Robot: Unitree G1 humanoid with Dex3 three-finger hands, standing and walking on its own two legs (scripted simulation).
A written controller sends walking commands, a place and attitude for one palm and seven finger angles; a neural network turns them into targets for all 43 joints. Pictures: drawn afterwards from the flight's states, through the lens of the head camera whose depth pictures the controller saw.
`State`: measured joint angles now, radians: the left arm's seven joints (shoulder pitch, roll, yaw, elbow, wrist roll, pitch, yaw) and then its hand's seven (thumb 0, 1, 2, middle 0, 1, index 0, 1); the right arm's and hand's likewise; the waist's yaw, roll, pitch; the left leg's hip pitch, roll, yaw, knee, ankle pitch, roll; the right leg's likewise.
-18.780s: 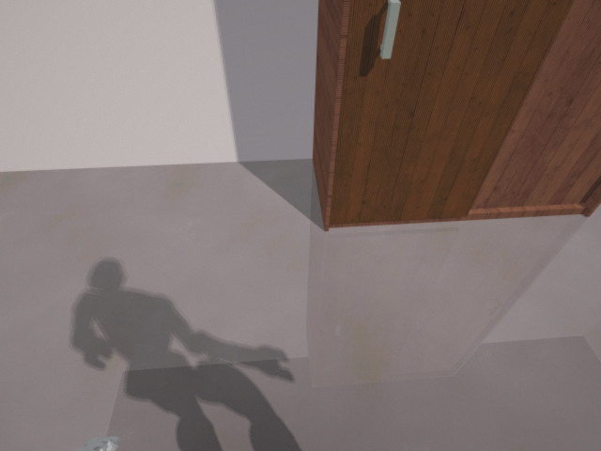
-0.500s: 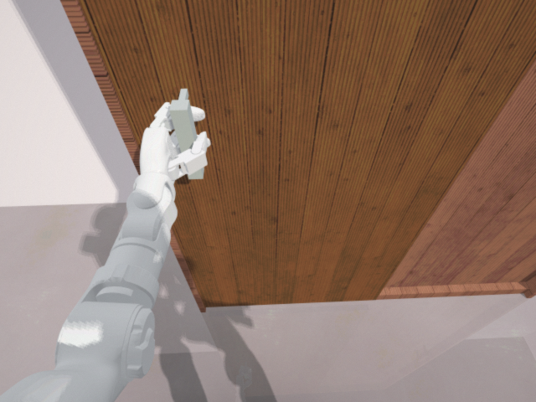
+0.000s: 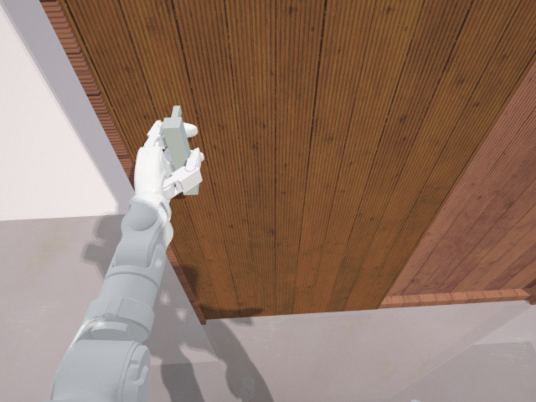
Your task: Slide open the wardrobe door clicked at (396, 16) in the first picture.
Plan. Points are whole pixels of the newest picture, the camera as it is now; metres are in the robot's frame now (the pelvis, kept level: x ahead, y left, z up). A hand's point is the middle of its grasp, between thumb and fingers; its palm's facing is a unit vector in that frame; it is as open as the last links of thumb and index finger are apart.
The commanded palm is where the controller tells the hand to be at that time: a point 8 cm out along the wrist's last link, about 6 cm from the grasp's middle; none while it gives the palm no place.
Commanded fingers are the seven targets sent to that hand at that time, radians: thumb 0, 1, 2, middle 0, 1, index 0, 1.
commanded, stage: grip the handle and tug to test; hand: left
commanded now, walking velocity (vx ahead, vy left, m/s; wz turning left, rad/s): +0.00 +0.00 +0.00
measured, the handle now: (184, 151) +0.48 +0.14 +0.12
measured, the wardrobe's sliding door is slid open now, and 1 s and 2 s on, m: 0.00 0.02 0.06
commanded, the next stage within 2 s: tug the door sideways, standing still in 0.08 s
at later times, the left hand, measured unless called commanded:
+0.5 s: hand (193, 169) +0.43 +0.11 +0.13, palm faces +0.07 -1.00 +0.00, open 6.1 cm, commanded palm +0.40 +0.13 +0.13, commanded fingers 0.00 0.90 0.90 -0.45 -1.40 -0.45 -1.40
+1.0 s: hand (205, 170) +0.43 +0.10 +0.13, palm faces +0.08 -1.00 -0.03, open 6.2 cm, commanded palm +0.40 +0.09 +0.13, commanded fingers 0.00 0.90 0.90 -0.45 -1.40 -0.45 -1.40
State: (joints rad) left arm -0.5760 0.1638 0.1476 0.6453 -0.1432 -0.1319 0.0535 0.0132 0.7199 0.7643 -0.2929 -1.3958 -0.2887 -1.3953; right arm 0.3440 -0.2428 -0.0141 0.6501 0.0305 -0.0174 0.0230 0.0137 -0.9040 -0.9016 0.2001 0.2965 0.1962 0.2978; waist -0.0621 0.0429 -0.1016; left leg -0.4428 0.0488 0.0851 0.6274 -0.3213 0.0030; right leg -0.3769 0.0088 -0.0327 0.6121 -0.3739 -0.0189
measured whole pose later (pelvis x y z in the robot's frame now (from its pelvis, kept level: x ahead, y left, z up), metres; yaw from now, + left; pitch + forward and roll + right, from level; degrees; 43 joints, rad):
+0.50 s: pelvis +0.03 +0.00 +0.00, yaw +4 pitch +8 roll +0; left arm -0.49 0.08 0.04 0.44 -0.13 -0.01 0.07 0.02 0.67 0.83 -0.33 -1.37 -0.33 -1.37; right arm 0.26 -0.24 -0.01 0.64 0.02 0.02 -0.01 0.01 -0.90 -0.90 0.20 0.30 0.20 0.30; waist 0.00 0.05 -0.09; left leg -0.37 0.02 0.00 0.58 -0.33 0.00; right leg -0.28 0.00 -0.08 0.57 -0.38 -0.01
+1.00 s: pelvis +0.00 +0.00 +0.00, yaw +5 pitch +8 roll -1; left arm -0.71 0.08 -0.02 0.71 -0.13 -0.09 0.17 0.01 0.73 0.79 -0.28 -1.39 -0.23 -1.40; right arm 0.34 -0.23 -0.01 0.71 0.01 -0.03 0.03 0.01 -0.90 -0.90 0.20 0.30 0.20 0.30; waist -0.03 0.05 -0.08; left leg -0.49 0.00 -0.02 0.68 -0.33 0.00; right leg -0.38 -0.01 -0.06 0.65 -0.40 -0.01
